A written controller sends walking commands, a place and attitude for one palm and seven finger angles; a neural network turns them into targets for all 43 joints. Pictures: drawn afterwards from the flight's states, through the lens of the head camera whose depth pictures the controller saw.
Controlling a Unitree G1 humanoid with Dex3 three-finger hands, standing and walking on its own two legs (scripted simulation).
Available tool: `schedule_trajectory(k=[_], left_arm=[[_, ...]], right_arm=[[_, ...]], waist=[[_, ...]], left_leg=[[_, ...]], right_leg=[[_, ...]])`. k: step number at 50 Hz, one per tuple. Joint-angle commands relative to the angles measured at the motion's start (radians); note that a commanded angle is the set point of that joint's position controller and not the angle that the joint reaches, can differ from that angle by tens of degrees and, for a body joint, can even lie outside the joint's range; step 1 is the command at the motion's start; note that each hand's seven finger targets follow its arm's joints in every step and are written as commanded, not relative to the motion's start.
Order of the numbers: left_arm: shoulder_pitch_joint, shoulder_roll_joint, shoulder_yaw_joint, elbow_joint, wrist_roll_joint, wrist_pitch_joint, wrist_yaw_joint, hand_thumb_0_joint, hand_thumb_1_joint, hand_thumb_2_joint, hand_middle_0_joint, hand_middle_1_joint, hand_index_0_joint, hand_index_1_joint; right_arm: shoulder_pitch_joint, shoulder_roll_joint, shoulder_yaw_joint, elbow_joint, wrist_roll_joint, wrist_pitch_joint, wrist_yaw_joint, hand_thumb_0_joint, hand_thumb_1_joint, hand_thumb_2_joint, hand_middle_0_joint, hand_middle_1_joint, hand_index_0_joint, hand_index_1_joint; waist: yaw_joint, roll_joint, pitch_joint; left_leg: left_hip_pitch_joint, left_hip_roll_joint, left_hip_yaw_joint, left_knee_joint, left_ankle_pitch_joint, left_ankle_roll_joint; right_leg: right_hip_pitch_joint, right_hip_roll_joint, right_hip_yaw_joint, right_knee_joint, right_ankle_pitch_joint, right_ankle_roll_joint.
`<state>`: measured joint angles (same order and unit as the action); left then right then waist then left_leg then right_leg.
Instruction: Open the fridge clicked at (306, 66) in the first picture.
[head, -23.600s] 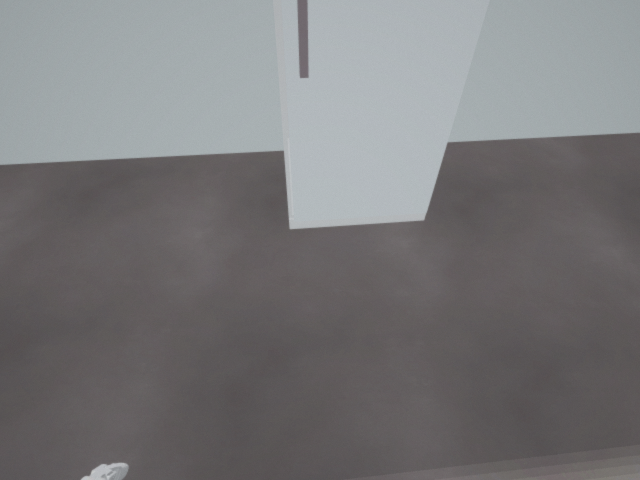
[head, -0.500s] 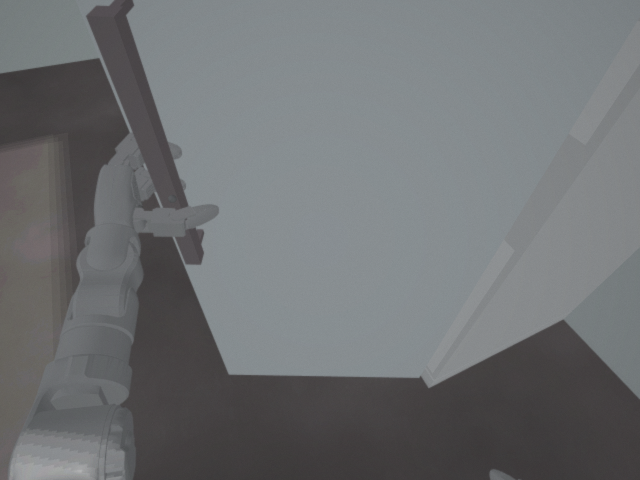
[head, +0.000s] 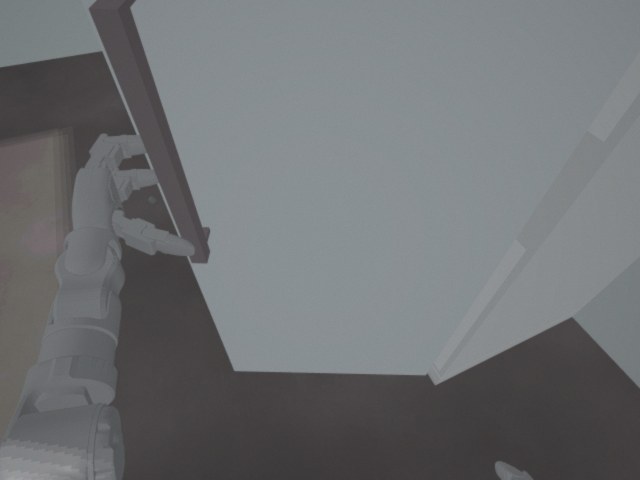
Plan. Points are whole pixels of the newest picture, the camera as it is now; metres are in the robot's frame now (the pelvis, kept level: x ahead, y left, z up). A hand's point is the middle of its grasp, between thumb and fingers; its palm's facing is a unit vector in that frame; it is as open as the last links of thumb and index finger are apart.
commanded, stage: slip the hand off the handle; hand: left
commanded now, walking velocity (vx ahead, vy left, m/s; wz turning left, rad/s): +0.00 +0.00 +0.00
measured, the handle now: (173, 157) +0.47 +0.20 +0.16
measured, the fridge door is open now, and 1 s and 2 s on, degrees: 65 65 65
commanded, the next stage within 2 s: draw the hand back to the body in 1.30 s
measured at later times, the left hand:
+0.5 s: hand (100, 204) +0.41 +0.28 +0.12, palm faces +0.19 -0.97 -0.14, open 14.7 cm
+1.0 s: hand (88, 268) +0.31 +0.26 +0.13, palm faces +0.22 -0.97 -0.15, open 14.7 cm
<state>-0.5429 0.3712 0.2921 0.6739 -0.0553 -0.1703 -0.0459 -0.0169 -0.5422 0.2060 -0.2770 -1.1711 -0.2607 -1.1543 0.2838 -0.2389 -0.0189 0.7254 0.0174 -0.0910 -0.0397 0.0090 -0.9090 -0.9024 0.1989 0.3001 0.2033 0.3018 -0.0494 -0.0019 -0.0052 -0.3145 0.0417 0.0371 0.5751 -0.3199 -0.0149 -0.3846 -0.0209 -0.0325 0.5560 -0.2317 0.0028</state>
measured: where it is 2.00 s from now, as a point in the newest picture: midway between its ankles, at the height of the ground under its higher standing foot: outside the picture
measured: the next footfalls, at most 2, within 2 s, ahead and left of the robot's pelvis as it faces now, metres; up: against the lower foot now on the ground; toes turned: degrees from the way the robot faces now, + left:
none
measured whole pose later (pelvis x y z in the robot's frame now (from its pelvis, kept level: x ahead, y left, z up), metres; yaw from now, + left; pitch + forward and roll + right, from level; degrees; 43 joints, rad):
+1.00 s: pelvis +0.01 +0.00 +0.00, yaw +2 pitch +0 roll -1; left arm -0.14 0.36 0.31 0.24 -0.17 -0.10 -0.17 -0.02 -0.55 0.20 -0.25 -1.15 -0.25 -1.15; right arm 0.20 -0.24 0.02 0.67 0.03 -0.13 -0.08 0.01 -0.91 -0.90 0.20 0.30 0.20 0.30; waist 0.03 0.02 -0.02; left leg -0.26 0.04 0.00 0.61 -0.35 -0.02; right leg -0.31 -0.03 -0.06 0.58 -0.27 0.00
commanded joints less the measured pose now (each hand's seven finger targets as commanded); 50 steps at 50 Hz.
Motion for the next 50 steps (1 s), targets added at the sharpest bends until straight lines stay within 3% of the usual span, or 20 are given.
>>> schedule_trajectory(k=[1,4,5,8,9,11,14,15,17,23,24,26,27,31,33,36,38,40,44,50], left_arm=[[-0.406,0.268,0.049,-0.236,-0.012,-0.087,-0.017,0.0,-0.55,0.2,-0.25,-1.15,-0.25,-1.15],[-0.433,0.261,0.037,-0.201,-0.025,-0.08,-0.044,0.0,-0.55,0.2,-0.25,-1.15,-0.25,-1.15],[-0.453,0.25,0.023,-0.206,-0.025,-0.081,-0.051,0.0,-0.55,0.2,-0.25,-1.15,-0.25,-1.15],[-0.452,0.285,0.054,-0.191,-0.036,-0.083,-0.067,0.0,-0.55,0.2,-0.25,-1.15,-0.25,-1.15],[-0.476,0.253,0.021,-0.195,-0.036,-0.085,-0.076,0.0,-0.55,0.2,-0.25,-1.15,-0.25,-1.15],[-0.453,0.309,0.069,-0.176,-0.036,-0.089,-0.082,0.0,-0.55,0.2,-0.25,-1.15,-0.25,-1.15],[-0.449,0.305,0.066,-0.181,-0.041,-0.092,-0.096,0.0,-0.55,0.2,-0.25,-1.15,-0.25,-1.15],[-0.424,0.352,0.11,-0.198,-0.044,-0.098,-0.097,0.0,-0.55,0.2,-0.25,-1.15,-0.25,-1.15],[-0.399,0.331,0.095,-0.229,-0.046,-0.101,-0.108,0.0,-0.55,0.2,-0.25,-1.15,-0.25,-1.15],[-0.384,0.378,0.137,-0.207,-0.063,-0.085,-0.133,0.0,-0.55,0.2,-0.25,-1.15,-0.25,-1.15],[-0.326,0.362,0.138,-0.21,-0.069,-0.082,-0.141,0.0,-0.55,0.2,-0.25,-1.15,-0.25,-1.15],[-0.298,0.291,0.073,-0.309,-0.077,-0.085,-0.153,0.0,-0.55,0.2,-0.25,-1.15,-0.25,-1.15],[-0.253,0.29,0.081,-0.345,-0.082,-0.083,-0.151,0.0,-0.55,0.2,-0.25,-1.15,-0.25,-1.15],[-0.108,0.276,0.102,-0.422,-0.108,-0.059,-0.144,0.0,-0.55,0.2,-0.25,-1.15,-0.25,-1.15],[-0.091,0.252,0.089,-0.487,-0.109,-0.042,-0.132,0.0,-0.55,0.2,-0.25,-1.15,-0.25,-1.15],[-0.072,0.275,0.11,-0.55,-0.096,-0.025,-0.096,0.0,-0.55,0.2,-0.25,-1.15,-0.25,-1.15],[-0.036,0.24,0.093,-0.601,-0.094,-0.026,-0.084,0.0,-0.55,0.2,-0.25,-1.15,-0.25,-1.15],[0.008,0.268,0.12,-0.63,-0.092,-0.024,-0.078,0.0,-0.55,0.2,-0.25,-1.15,-0.25,-1.15],[0.09,0.21,0.085,-0.652,-0.114,-0.009,-0.103,0.0,-0.55,0.2,-0.25,-1.15,-0.25,-1.15],[0.162,0.217,0.102,-0.664,-0.141,0.02,-0.138,0.0,-0.55,0.2,-0.25,-1.15,-0.25,-1.15]], right_arm=[[0.017,-0.157,-0.053,-0.108,0.009,-0.037,-0.017,0.0,-0.9,-0.9,0.2,0.3,0.2,0.3],[0.022,-0.163,-0.052,-0.102,0.014,-0.038,-0.023,0.0,-0.9,-0.9,0.2,0.3,0.2,0.3],[0.022,-0.161,-0.05,-0.104,0.015,-0.04,-0.025,0.0,-0.9,-0.9,0.2,0.3,0.2,0.3],[0.03,-0.167,-0.05,-0.098,0.015,-0.039,-0.027,0.0,-0.9,-0.9,0.2,0.3,0.2,0.3],[0.03,-0.162,-0.046,-0.097,0.014,-0.041,-0.026,0.0,-0.9,-0.9,0.2,0.3,0.2,0.3],[0.044,-0.171,-0.05,-0.093,0.015,-0.04,-0.027,0.0,-0.9,-0.9,0.2,0.3,0.2,0.3],[0.047,-0.17,-0.049,-0.097,0.013,-0.039,-0.025,0.0,-0.9,-0.9,0.2,0.3,0.2,0.3],[0.051,-0.175,-0.051,-0.102,0.011,-0.037,-0.027,0.0,-0.9,-0.9,0.2,0.3,0.2,0.3],[0.049,-0.17,-0.049,-0.112,0.012,-0.035,-0.023,0.0,-0.9,-0.9,0.2,0.3,0.2,0.3],[0.051,-0.182,-0.047,-0.11,0.014,-0.028,-0.029,0.0,-0.9,-0.9,0.2,0.3,0.2,0.3],[0.047,-0.179,-0.05,-0.12,0.015,-0.026,-0.028,0.0,-0.9,-0.9,0.2,0.3,0.2,0.3],[0.035,-0.169,-0.05,-0.142,0.02,-0.032,-0.023,0.0,-0.9,-0.9,0.2,0.3,0.2,0.3],[0.035,-0.169,-0.055,-0.145,0.019,-0.035,-0.02,0.0,-0.9,-0.9,0.2,0.3,0.2,0.3],[0.015,-0.171,-0.055,-0.158,0.02,-0.039,-0.017,0.0,-0.9,-0.9,0.2,0.3,0.2,0.3],[-0.008,-0.165,-0.051,-0.164,0.02,-0.044,-0.018,0.0,-0.9,-0.9,0.2,0.3,0.2,0.3],[-0.037,-0.162,-0.043,-0.165,0.017,-0.049,-0.027,0.0,-0.9,-0.9,0.2,0.3,0.2,0.3],[-0.056,-0.152,-0.041,-0.17,0.013,-0.059,-0.03,0.0,-0.9,-0.9,0.2,0.3,0.2,0.3],[-0.076,-0.152,-0.036,-0.172,0.011,-0.063,-0.038,0.0,-0.9,-0.9,0.2,0.3,0.2,0.3],[-0.122,-0.142,-0.023,-0.18,0.016,-0.077,-0.047,0.0,-0.9,-0.9,0.2,0.3,0.2,0.3],[-0.165,-0.145,-0.012,-0.189,0.023,-0.093,-0.063,0.0,-0.9,-0.9,0.2,0.3,0.2,0.3]], waist=[[0.012,0.052,-0.299],[-0.004,0.025,-0.28],[-0.007,0.055,-0.273],[-0.004,0.038,-0.301],[-0.009,0.062,-0.298],[0.001,0.049,-0.307],[0.001,0.071,-0.321],[0.017,0.079,-0.343],[0.018,0.093,-0.361],[0.008,0.069,-0.302],[0.02,0.067,-0.313],[0.025,0.135,-0.358],[0.033,0.138,-0.366],[0.047,0.069,-0.344],[0.045,0.078,-0.325],[0.048,0.102,-0.291],[0.052,0.081,-0.299],[0.061,0.089,-0.294],[0.063,0.063,-0.236],[0.071,0.021,-0.187]], left_leg=[[0.02,-0.049,-0.003,-0.063,0.253,0.033],[0.017,-0.044,-0.015,-0.059,0.226,0.03],[0.026,-0.047,-0.016,-0.059,0.229,0.03],[0.025,-0.043,-0.025,-0.051,0.243,0.027],[0.03,-0.045,-0.027,-0.051,0.252,0.024],[0.025,-0.041,-0.036,-0.049,0.268,0.021],[0.034,-0.039,-0.04,-0.041,0.298,0.017],[0.038,-0.039,-0.04,-0.04,0.329,0.015],[0.051,-0.036,-0.042,-0.037,0.378,0.011],[0.012,-0.033,-0.045,-0.039,0.331,0.01],[0.014,-0.034,-0.04,-0.036,0.333,0.013],[0.068,-0.03,-0.045,-0.028,0.417,0.003],[0.083,-0.026,-0.05,-0.022,0.446,-0.002],[0.058,-0.023,-0.05,-0.023,0.47,0.001],[0.055,-0.025,-0.048,-0.029,0.443,0.0],[0.043,-0.027,-0.045,-0.041,0.389,0.0],[0.055,-0.028,-0.042,-0.044,0.377,0.004],[0.059,-0.03,-0.035,-0.044,0.361,0.007],[0.042,-0.036,-0.028,-0.056,0.285,0.012],[0.031,-0.043,-0.023,-0.059,0.187,0.018]], right_leg=[[0.206,0.029,0.012,-0.041,0.232,-0.023],[0.167,0.034,0.002,-0.045,0.192,-0.022],[0.155,0.035,0.0,-0.046,0.184,-0.023],[0.156,0.035,-0.002,-0.037,0.19,-0.024],[0.147,0.034,-0.005,-0.035,0.194,-0.025],[0.151,0.036,-0.009,-0.027,0.198,-0.026],[0.146,0.039,-0.012,-0.019,0.211,-0.028],[0.171,0.039,-0.01,-0.011,0.234,-0.03],[0.177,0.04,-0.013,-0.005,0.26,-0.029],[0.151,0.043,-0.017,-0.01,0.225,-0.026],[0.164,0.044,-0.016,-0.006,0.231,-0.027],[0.166,0.045,-0.019,0.001,0.252,-0.026],[0.171,0.047,-0.021,0.002,0.263,-0.026],[0.204,0.045,-0.026,0.01,0.3,-0.022],[0.201,0.045,-0.029,0.007,0.286,-0.02],[0.203,0.042,-0.026,-0.001,0.257,-0.022],[0.219,0.043,-0.027,-0.003,0.261,-0.022],[0.236,0.038,-0.021,-0.005,0.269,-0.022],[0.231,0.032,-0.02,-0.019,0.237,-0.02],[0.224,0.018,-0.007,-0.039,0.162,-0.017]])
